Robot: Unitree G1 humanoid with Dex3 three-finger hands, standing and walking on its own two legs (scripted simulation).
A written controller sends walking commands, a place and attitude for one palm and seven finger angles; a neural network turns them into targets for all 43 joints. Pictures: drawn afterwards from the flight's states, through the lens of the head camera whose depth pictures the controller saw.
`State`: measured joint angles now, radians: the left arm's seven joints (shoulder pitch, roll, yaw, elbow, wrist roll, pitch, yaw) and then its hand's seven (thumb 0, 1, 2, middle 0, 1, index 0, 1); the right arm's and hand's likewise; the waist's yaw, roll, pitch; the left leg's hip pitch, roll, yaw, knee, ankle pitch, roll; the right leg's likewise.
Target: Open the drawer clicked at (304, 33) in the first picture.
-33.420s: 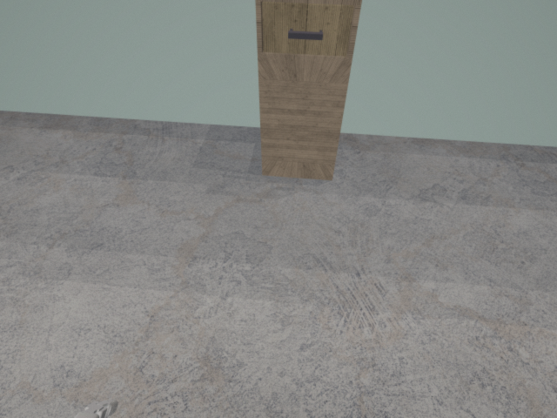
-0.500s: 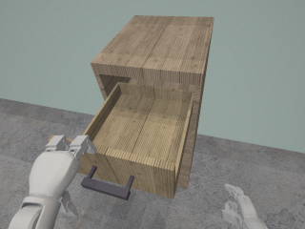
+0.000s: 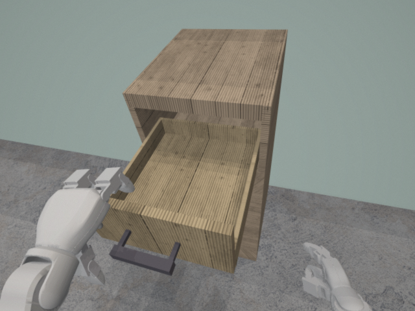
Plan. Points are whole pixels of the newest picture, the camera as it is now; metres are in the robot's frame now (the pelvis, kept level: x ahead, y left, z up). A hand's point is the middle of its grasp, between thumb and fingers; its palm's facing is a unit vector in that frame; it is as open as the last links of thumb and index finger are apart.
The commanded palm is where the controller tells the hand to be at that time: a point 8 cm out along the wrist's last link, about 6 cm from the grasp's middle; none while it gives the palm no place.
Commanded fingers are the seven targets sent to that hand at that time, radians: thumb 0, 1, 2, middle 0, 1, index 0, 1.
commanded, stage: draw the hand back to the body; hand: left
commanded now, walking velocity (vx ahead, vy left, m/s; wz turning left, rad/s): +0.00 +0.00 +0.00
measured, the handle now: (146, 250) +0.23 +0.17 -0.01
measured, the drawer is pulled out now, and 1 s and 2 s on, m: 0.30 0.30 0.30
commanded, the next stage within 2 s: step back with the hand held close in 1.60 s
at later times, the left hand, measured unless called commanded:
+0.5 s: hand (74, 233) +0.19 +0.24 +0.13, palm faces +0.04 -0.07 -1.00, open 13.9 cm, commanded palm +0.16 +0.24 +0.19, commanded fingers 0.00 -0.50 0.30 -0.30 -1.20 -0.30 -1.20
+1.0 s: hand (70, 206) +0.21 +0.24 +0.17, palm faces +0.39 -0.85 -0.36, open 12.2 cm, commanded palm +0.15 +0.28 +0.19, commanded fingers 0.00 0.23 0.62 -0.25 -0.73 -0.25 -0.73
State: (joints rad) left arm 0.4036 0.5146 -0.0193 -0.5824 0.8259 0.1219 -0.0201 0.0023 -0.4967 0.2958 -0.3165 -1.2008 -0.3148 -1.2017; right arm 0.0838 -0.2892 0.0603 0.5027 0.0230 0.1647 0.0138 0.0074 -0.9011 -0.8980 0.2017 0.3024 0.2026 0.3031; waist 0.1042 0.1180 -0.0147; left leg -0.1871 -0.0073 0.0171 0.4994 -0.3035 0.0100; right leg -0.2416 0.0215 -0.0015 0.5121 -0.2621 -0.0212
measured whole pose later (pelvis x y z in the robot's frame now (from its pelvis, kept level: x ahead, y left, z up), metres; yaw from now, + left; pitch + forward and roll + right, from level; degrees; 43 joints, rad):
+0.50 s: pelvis +0.01 +0.00 +0.00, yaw +0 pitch +1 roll +0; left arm 0.55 0.63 0.18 -0.58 0.75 -0.03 0.01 0.00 -0.49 0.30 -0.32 -1.20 -0.32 -1.20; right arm 0.13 -0.29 0.04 0.49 0.02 0.13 -0.02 0.01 -0.90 -0.90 0.20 0.30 0.20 0.30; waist 0.10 0.10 -0.02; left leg -0.24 0.00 0.01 0.55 -0.33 0.01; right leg -0.28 0.03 -0.01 0.53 -0.28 -0.02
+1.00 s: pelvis +0.03 +0.01 +0.00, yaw +2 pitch -1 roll -1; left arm 0.52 0.33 0.25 -0.58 -0.05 -0.11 0.13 0.00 -0.10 0.47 -0.28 -0.94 -0.28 -0.94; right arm 0.21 -0.18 0.06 0.60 0.01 -0.15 -0.07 0.01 -0.90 -0.90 0.20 0.30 0.21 0.30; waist 0.05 0.04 0.00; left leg -0.13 -0.02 -0.02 0.50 -0.34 0.02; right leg -0.16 0.01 -0.04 0.48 -0.29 -0.01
